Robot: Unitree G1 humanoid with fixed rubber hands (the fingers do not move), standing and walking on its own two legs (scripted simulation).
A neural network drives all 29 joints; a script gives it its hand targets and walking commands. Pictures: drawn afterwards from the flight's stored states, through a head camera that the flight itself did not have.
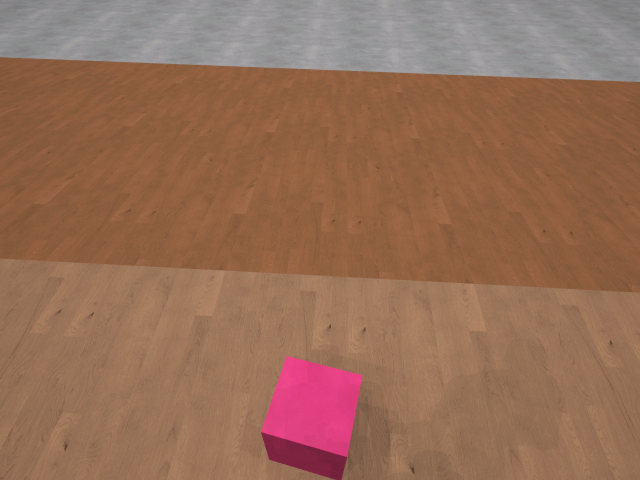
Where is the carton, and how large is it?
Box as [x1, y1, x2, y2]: [261, 356, 361, 479]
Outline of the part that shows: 286,356 261,430 269,459 335,479 340,479 347,455 361,375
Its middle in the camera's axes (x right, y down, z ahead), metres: -0.01 +0.50 +1.06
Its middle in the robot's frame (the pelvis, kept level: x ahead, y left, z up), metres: +0.42 +0.01 -0.64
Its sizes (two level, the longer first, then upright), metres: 0.210 0.200 0.250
